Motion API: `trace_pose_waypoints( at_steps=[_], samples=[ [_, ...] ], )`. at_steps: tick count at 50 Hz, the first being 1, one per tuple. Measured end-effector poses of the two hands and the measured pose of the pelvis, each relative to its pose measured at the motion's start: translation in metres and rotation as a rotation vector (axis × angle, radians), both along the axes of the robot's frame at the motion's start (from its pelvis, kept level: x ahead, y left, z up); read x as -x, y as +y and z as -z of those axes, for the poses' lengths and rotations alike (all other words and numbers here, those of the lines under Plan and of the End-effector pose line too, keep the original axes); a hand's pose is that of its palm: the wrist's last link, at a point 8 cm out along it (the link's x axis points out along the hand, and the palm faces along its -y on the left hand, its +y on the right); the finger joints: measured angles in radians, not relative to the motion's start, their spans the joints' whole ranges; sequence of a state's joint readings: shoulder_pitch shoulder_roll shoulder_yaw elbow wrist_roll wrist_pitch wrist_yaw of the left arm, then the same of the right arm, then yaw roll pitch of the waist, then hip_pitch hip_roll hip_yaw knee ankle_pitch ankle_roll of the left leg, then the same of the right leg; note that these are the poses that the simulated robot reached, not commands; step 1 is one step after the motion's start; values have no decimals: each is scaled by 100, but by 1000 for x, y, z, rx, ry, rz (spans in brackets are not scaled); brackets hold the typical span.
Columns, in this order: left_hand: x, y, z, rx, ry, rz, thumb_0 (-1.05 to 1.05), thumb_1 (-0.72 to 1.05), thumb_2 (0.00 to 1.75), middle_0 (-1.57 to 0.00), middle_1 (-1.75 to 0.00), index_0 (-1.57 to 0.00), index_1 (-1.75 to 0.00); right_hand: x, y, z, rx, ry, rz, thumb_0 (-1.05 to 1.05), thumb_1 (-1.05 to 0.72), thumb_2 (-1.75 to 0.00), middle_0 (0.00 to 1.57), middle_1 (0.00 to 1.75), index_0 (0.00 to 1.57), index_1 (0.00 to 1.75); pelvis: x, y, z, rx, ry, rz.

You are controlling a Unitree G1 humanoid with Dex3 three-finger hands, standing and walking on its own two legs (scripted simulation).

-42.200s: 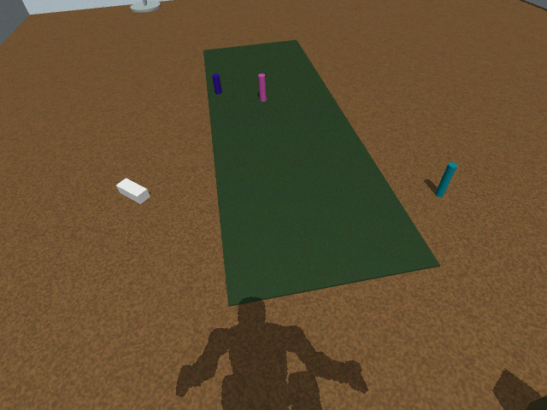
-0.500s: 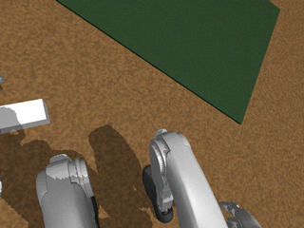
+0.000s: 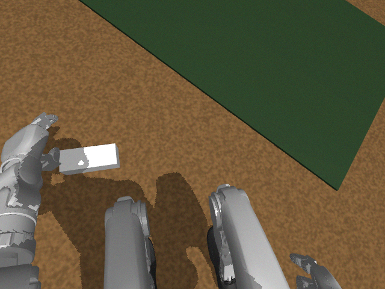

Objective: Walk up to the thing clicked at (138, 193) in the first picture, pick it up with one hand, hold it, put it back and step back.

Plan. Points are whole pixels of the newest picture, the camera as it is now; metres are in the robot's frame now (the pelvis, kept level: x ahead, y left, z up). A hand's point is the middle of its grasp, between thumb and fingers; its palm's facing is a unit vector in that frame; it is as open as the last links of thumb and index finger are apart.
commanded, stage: home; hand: left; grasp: from above
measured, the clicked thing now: (90, 159) +0.48 +0.29 -0.40
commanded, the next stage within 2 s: none
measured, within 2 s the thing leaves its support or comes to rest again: neither
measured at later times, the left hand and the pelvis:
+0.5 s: hand (13, 235) +0.26 +0.23 +0.09, palm faces +0.09 -0.94 -0.33, open 7.4 cm; pelvis +0.02 +0.00 +0.19, yaw +6 degrees
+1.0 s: hand out of the picture +0.21 +0.20 +0.25, palm faces +0.19 -0.96 -0.21, open 7.4 cm; pelvis +0.08 +0.00 +0.29, yaw +8 degrees
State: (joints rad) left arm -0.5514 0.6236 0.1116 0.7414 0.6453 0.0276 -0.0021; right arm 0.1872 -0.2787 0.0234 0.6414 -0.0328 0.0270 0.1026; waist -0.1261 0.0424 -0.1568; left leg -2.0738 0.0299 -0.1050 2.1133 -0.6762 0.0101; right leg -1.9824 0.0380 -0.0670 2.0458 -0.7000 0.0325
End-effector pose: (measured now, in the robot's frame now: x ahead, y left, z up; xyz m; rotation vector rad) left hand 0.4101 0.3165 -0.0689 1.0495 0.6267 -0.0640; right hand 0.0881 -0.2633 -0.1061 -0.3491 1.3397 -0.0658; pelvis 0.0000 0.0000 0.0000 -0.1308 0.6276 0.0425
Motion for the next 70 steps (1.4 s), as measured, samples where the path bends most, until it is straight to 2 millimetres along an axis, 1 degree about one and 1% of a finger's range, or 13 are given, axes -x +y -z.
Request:
trace_pose_waypoints(
  at_steps=[4,9,12,16,20,24,32,38,44,50,57,63,70],
  samples=[
    [39,-5,-35,139,-22,-71,0,73,92,-22,-37,-22,-37,-38,-3,-34,17,-125,-36,0,-90,-90,20,30,20,30,2,-1,-29,-10,-28,-12],
    [83,-12,-71,267,-41,-182,0,83,91,-22,-33,-22,-32,-83,5,-79,13,-297,-69,0,-90,-90,20,30,20,30,4,-2,-65,-22,-77,-30],
    [108,-18,-91,340,-29,-262,1,86,90,-21,-31,-22,-31,-103,15,-108,-5,-385,-81,0,-90,-90,20,30,20,30,3,-3,-88,-29,-106,-40],
    [136,-26,-119,442,-10,-375,1,88,90,-21,-31,-22,-30,-120,30,-144,-34,-467,-90,0,-90,-90,20,30,20,30,-1,-4,-119,-41,-143,-52],
    [153,-35,-150,518,-3,-464,1,89,90,-21,-31,-22,-30,-129,41,-177,-55,-522,-85,1,-90,-90,20,30,20,30,-8,-5,-149,-51,-181,-63],
    [164,-41,-184,581,-2,-541,1,90,90,-21,-30,-21,-30,-130,47,-208,-64,-550,-65,1,-90,-90,20,30,20,30,-18,-4,-178,-60,-222,-72],
    [182,-53,-247,688,11,-646,1,90,90,-21,-30,-21,-30,-122,46,-263,-34,-573,-10,1,-90,-90,20,30,20,30,-41,-2,-233,-76,-305,-86],
    [198,-62,-289,716,20,-660,1,90,90,-20,-30,-21,-30,-122,39,-297,-6,-608,23,1,-90,-90,20,30,20,30,-59,-1,-264,-89,-363,-89],
    [211,-69,-327,723,-7,-648,1,90,90,-20,-30,-21,-30,-136,38,-322,-1,-679,29,1,-90,-90,20,30,20,30,-72,1,-283,-101,-409,-92],
    [220,-72,-343,728,-23,-644,1,90,90,-20,-30,-21,-30,-158,43,-338,-22,-761,-2,1,-90,-90,20,30,20,30,-77,0,-291,-111,-441,-99],
    [226,-74,-338,735,-2,-660,1,90,90,-20,-30,-21,-30,-178,48,-348,-41,-824,-58,1,-90,-90,20,30,20,30,-76,-3,-291,-118,-454,-107],
    [227,-76,-336,739,-2,-662,1,90,90,-20,-30,-21,-29,-180,48,-349,-38,-823,-77,1,-90,-90,20,30,20,30,-75,-5,-290,-119,-456,-110],
    [225,-75,-337,733,-5,-652,1,91,90,-20,-30,-21,-29,-170,45,-342,-31,-792,-61,1,-90,-90,20,30,20,30,-76,-4,-290,-118,-458,-107]
  ],
)
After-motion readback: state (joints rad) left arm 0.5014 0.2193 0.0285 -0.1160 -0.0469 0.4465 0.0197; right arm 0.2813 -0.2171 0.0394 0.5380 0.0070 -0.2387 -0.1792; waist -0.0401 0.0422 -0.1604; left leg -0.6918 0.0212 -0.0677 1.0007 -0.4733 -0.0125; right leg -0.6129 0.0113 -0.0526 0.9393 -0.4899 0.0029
